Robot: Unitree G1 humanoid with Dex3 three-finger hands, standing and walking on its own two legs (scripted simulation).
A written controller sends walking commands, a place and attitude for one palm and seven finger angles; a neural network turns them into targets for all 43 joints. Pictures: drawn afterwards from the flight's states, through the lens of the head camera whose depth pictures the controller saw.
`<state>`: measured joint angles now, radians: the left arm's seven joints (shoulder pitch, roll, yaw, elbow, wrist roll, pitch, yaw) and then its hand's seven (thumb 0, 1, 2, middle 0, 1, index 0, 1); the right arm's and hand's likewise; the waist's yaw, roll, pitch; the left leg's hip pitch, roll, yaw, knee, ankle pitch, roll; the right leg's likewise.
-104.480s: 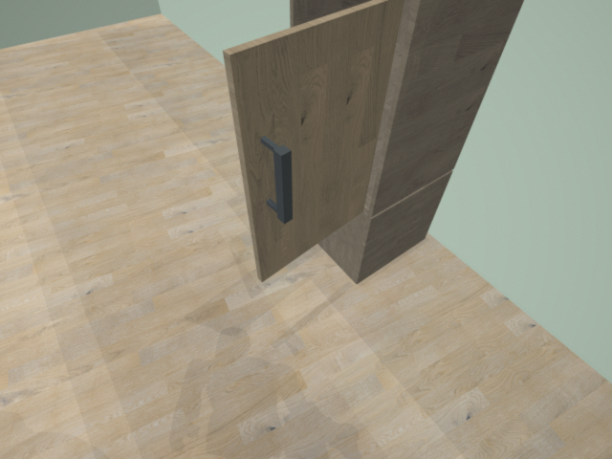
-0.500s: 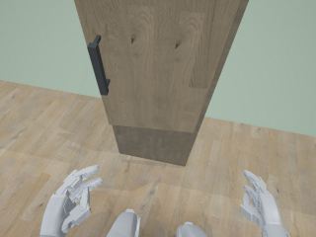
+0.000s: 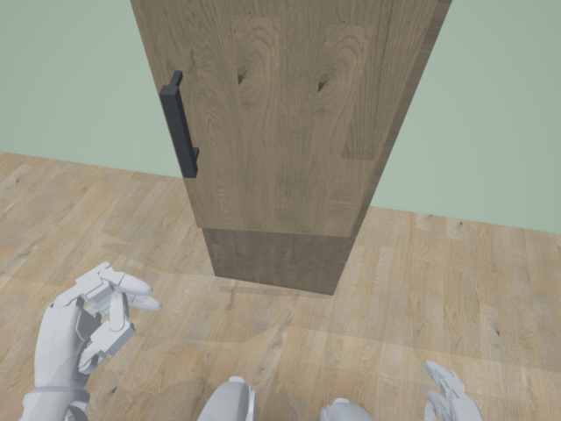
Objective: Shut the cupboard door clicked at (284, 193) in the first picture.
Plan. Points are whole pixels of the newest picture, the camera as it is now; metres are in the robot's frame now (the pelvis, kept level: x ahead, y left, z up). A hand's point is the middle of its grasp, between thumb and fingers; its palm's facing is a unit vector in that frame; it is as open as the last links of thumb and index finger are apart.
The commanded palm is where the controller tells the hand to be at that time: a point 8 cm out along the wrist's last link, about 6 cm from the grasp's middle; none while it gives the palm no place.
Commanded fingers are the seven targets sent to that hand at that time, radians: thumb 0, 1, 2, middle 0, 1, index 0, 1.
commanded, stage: raise the hand and make a fist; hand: left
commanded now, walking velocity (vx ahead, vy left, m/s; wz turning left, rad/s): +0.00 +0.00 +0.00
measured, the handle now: (184, 128) +0.54 +0.20 +0.09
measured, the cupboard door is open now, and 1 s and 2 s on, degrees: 6 6 6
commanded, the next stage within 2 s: bring the fist close to the handle in 0.98 s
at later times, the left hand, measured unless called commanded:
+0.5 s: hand (151, 317) +0.23 +0.17 +0.07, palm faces -0.05 -1.00 -0.05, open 3.1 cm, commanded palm +0.21 +0.24 +0.09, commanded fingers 0.00 0.90 0.90 -1.30 -1.50 -1.30 -1.50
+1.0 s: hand (145, 297) +0.24 +0.17 +0.11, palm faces +0.06 -1.00 -0.05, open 3.1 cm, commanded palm +0.21 +0.22 +0.10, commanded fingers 0.00 0.90 0.90 -1.30 -1.50 -1.30 -1.50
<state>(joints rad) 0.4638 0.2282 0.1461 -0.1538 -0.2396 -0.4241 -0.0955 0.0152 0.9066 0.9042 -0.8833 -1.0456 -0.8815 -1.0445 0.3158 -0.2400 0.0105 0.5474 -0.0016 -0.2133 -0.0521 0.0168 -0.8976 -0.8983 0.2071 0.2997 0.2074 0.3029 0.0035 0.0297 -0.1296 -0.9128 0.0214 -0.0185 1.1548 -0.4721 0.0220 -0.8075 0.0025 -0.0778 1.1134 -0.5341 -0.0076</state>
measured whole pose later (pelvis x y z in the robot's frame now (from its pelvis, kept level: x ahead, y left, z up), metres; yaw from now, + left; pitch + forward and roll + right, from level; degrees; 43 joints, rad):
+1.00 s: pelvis +0.01 -0.02 +0.02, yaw +1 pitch +10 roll -2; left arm 0.36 0.24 0.18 -0.07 -0.30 -0.36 -0.21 0.01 0.90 0.90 -1.30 -1.50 -1.30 -1.50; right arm 0.28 -0.26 0.02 0.52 0.02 -0.19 -0.05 0.02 -0.90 -0.90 0.20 0.30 0.21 0.30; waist 0.01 0.04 -0.12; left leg -0.77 0.03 -0.03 1.03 -0.45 -0.01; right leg -0.67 0.01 -0.08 1.01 -0.52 -0.03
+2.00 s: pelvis +0.01 -0.01 +0.03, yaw -1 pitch +14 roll -1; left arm -0.44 0.31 0.23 0.68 -0.19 -0.33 -0.18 0.01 0.90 0.90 -1.30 -1.50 -1.30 -1.50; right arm 0.30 -0.25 0.02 0.63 0.02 -0.09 -0.05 0.01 -0.90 -0.90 0.21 0.30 0.21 0.30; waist -0.05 0.03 -0.11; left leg -0.81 0.03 0.01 0.99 -0.42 0.01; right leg -0.73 0.01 -0.05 0.97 -0.48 -0.02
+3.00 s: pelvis +0.01 -0.01 +0.02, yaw -2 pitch +18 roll -2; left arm -0.80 0.46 0.32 1.09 -0.14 -0.38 -0.31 0.01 0.90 0.90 -1.32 -1.50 -1.31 -1.50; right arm 0.34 -0.27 0.02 0.64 0.01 -0.01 -0.04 0.01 -0.90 -0.90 0.21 0.30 0.21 0.30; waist -0.11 0.03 -0.12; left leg -0.93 0.04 0.00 1.04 -0.42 0.01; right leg -0.85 0.03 -0.05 1.02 -0.47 -0.02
